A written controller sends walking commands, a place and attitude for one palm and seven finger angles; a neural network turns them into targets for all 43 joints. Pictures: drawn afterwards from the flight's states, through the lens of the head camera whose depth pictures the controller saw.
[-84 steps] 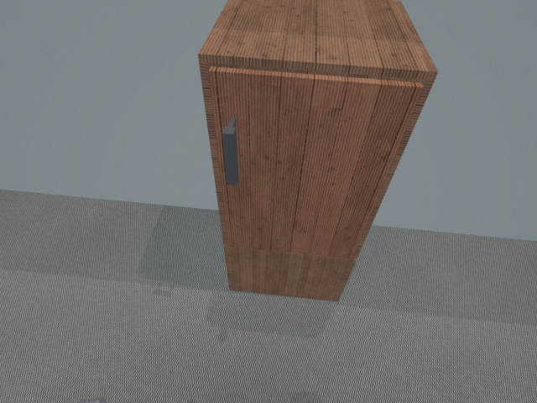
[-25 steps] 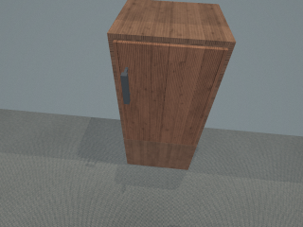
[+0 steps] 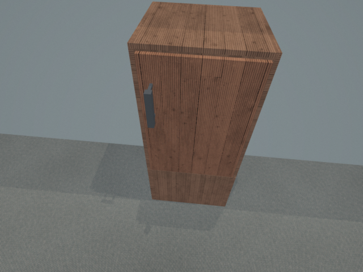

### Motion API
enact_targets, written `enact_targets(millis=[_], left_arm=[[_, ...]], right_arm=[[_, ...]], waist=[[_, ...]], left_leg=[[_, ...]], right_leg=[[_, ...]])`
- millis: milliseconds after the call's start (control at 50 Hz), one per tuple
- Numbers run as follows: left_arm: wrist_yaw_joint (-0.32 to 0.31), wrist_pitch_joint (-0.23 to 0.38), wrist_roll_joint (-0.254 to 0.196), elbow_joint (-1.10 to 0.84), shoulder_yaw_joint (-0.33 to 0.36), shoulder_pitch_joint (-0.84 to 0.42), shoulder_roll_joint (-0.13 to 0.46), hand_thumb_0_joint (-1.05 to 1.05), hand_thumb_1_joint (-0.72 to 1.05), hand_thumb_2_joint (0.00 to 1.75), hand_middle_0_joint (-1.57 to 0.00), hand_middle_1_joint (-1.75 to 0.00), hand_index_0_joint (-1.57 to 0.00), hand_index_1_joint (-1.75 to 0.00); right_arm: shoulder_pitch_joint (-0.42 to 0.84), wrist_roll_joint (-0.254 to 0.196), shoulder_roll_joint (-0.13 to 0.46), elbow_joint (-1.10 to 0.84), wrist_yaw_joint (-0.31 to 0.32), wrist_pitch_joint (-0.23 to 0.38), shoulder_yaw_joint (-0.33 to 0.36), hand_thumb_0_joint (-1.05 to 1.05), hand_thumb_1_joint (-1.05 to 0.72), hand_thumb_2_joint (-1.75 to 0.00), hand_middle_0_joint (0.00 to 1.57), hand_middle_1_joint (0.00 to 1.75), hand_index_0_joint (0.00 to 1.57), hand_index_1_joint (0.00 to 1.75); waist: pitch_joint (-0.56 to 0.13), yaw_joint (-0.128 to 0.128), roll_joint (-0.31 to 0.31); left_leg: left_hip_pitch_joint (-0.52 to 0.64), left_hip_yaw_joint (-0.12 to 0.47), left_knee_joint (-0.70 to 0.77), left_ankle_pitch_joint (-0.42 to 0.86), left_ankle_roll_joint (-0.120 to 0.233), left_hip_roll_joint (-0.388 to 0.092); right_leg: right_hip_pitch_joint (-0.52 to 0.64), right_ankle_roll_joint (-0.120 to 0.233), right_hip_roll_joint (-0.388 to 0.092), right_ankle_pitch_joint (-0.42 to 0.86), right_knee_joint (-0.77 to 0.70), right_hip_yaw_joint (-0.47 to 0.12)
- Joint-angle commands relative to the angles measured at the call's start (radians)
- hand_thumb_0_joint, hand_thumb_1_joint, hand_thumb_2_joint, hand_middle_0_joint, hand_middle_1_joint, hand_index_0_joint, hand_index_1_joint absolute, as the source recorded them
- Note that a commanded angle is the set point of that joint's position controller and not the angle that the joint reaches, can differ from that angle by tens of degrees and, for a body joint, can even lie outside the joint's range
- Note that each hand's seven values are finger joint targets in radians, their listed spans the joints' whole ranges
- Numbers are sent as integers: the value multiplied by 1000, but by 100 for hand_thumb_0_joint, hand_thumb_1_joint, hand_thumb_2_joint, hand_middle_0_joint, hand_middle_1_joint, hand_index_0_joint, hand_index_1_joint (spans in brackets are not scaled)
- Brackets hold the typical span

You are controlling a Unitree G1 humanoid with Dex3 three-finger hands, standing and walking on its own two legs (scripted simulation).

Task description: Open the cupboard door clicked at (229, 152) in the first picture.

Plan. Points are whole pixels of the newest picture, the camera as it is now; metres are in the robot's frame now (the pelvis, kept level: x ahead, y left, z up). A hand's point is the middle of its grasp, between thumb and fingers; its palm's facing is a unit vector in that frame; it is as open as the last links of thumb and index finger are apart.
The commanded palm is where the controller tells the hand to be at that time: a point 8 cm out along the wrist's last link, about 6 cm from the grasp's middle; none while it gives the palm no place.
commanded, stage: shuffle to correct the standing spot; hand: left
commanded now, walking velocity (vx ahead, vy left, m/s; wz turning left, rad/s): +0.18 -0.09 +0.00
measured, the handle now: (151, 106) +0.62 +0.14 +0.00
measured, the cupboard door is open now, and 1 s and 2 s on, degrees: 0 0 0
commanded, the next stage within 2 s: come to a stop and stand still in 0.12 s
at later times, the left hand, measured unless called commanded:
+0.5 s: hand out of the picture +0.01 +0.13 -0.19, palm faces +0.07 -0.99 -0.14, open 7.4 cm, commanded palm none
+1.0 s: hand out of the picture +0.10 +0.19 -0.17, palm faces -0.03 -0.96 -0.26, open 7.4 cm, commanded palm none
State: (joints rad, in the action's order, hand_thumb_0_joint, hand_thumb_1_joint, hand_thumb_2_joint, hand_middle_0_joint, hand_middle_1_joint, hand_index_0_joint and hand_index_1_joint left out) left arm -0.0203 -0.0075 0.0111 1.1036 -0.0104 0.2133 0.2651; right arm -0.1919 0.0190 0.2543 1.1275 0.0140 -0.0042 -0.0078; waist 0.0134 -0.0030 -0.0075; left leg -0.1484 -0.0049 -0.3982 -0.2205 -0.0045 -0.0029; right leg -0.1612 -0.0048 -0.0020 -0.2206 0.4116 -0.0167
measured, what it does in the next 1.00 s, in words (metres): stands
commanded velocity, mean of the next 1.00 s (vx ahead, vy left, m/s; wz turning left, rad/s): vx -0.02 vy -0.02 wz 0.00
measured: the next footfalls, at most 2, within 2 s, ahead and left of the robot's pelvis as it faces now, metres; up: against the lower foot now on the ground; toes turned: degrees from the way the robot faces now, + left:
none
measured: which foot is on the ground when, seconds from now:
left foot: down 0.00-1.00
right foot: down 0.00-1.00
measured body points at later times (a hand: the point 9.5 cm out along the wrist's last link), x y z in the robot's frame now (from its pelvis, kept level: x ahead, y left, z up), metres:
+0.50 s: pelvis +0.08 -0.01 -0.01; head +0.10 +0.00 +0.44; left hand +0.01 +0.18 -0.18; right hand +0.10 -0.24 -0.16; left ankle +0.06 +0.09 -0.74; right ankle +0.00 -0.12 -0.74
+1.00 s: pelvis +0.02 +0.00 -0.01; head +0.02 -0.01 +0.43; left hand +0.10 +0.24 -0.15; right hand +0.05 -0.23 -0.17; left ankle +0.06 +0.10 -0.74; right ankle +0.00 -0.12 -0.74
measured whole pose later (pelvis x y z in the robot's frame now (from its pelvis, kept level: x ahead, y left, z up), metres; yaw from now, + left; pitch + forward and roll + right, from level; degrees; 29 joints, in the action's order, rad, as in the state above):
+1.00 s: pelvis +0.02 +0.00 -0.01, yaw -1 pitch -1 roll -1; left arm -0.04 0.00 0.02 0.93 -0.01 0.23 0.20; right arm -0.28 0.03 0.18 0.96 0.00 -0.02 0.01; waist 0.02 0.02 0.03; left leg -0.32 -0.08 -0.59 -0.25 0.04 -0.02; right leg -0.22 0.01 0.01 -0.34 0.58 0.00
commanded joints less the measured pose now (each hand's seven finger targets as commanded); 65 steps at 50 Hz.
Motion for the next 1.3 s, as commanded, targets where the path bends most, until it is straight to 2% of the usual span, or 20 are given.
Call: enact_targets(millis=[0,140,180,220,260,300,340,380,420,460,560,720,740,760,780,800,840,880,1060,1280], left_arm=[[9,3,11,-37,24,76,81,0,90,90,-20,-30,-20,-30],[12,26,12,-30,38,180,25,0,90,90,-20,-30,-20,-30],[6,33,12,-12,50,241,33,0,90,90,-20,-30,-20,-30],[-7,40,8,16,67,331,64,0,90,90,-20,-30,-20,-30],[-22,41,14,17,59,324,24,0,90,90,-20,-30,-20,-30],[-35,38,15,-1,56,256,2,0,90,90,-20,-30,-20,-30],[-36,33,1,-18,45,201,-8,0,90,90,-20,-30,-20,-30],[-41,26,-5,-29,39,235,-53,0,90,90,-20,-30,-20,-30],[-46,13,3,-27,37,226,-55,0,90,90,-20,-30,-20,-30],[-45,7,-1,-22,35,238,-63,0,90,90,-20,-30,-20,-30],[-44,8,9,-62,57,212,-23,0,90,90,-20,-30,-20,-30],[-38,6,11,-120,58,150,24,0,90,90,-20,-30,-20,-30],[-69,30,14,-133,54,175,27,0,90,90,-20,-30,-20,-30],[-59,35,14,-190,55,100,82,0,90,90,-20,-30,-20,-30],[-52,38,13,-212,46,66,70,0,90,90,-20,-30,-20,-30],[-48,43,16,-232,45,29,67,0,90,90,-20,-30,-20,-30],[-41,36,7,-244,40,20,57,0,90,90,-20,-30,-20,-30],[-33,20,8,-238,34,42,51,0,90,90,-20,-30,-20,-30],[-16,17,9,-205,28,78,54,0,90,90,-20,-30,-20,-30],[-10,35,8,-124,24,100,73,0,90,90,-20,-30,-20,-30]], right_arm=[[-48,2,128,-31,1,7,31,0,-90,-90,20,30,20,30],[-115,-4,90,-35,14,26,48,0,-90,-90,20,30,20,30],[-111,-5,49,-42,20,31,46,0,-90,-90,20,30,20,30],[-61,-4,-5,-72,20,32,38,0,-90,-90,20,30,20,30],[-18,-10,-27,-82,27,33,35,0,-90,-90,20,30,20,30],[-68,-21,-59,-57,29,31,30,0,-90,-90,20,30,20,30],[-158,-22,-65,-11,35,28,29,0,-90,-90,20,30,20,30],[-198,-16,-1,-1,45,33,43,0,-90,-90,20,30,20,30],[-165,-23,7,-9,52,27,47,0,-90,-90,20,30,20,30],[-137,-23,2,-25,56,25,51,0,-90,-90,20,30,20,30],[-109,-15,18,-70,54,5,75,0,-90,-90,20,30,20,30],[-43,-7,-17,-111,31,-8,63,0,-90,-90,20,30,20,30],[21,-14,49,-196,21,9,70,0,-90,-90,20,30,20,30],[-46,-13,-16,-208,4,-4,61,0,-90,-90,20,30,20,30],[-38,-11,-18,-216,-2,-9,57,0,-90,-90,20,30,20,30],[-69,-4,-21,-220,-7,-5,54,0,-90,-90,20,30,20,30],[-85,2,10,-224,-9,10,50,0,-90,-90,20,30,20,30],[-59,5,37,-236,-9,11,45,0,-90,-90,20,30,20,30],[-85,6,69,-210,-5,20,39,0,-90,-90,20,30,20,30],[-84,-5,87,-147,2,41,42,0,-90,-90,20,30,20,30]], waist=[[105,3,50],[88,-6,48],[77,-22,-67],[86,-51,-223],[91,-47,-96],[39,-6,-62],[1,47,-59],[-68,27,38],[3,18,129],[13,11,115],[-76,17,27],[-56,2,-49],[14,-3,-31],[-16,31,-104],[-2,32,-115],[1,50,-41],[48,41,59],[105,14,78],[49,4,10],[15,8,5]], left_leg=[[-88,140,141,-329,46,-130],[-65,131,32,-104,84,-162],[-153,36,-135,-37,55,-96],[-343,-76,-368,-245,14,-25],[-379,-26,-467,-323,7,-56],[-277,-26,-304,-255,1,-66],[-12,-44,-26,92,4,-46],[163,41,-88,663,77,-179],[134,71,-81,838,108,-219],[149,68,-66,871,106,-213],[147,5,-151,733,67,-161],[-30,-18,-137,267,17,-104],[-47,-76,-281,220,5,-106],[-154,-39,-274,-116,22,-62],[-143,-46,-258,-161,15,-52],[-97,-44,-194,-109,14,-50],[-101,27,-98,-12,40,-94],[-200,89,-8,-159,64,-118],[-198,109,67,-288,67,-115],[-100,67,25,-106,64,-115]], right_leg=[[-111,22,-51,-229,-27,-49],[-90,43,-38,-53,63,-35],[15,78,-92,40,4,-135],[148,171,-242,305,-88,-319],[172,239,-288,688,-51,-301],[163,207,-246,814,11,-199],[34,115,-148,723,93,-92],[-74,18,-59,364,104,-41],[-85,-3,-48,173,98,-15],[-98,-10,-58,131,85,-9],[-63,5,-90,485,101,-31],[2,58,-150,516,60,-118],[-93,1,-158,795,34,-173],[-44,61,-189,493,20,-176],[-103,107,-181,272,-13,-191],[-133,116,-165,158,-3,-152],[-183,82,-83,-37,38,-93],[-170,63,-30,-222,41,-61],[-148,59,-40,-259,26,-69],[-140,62,-67,-109,-2,-99]])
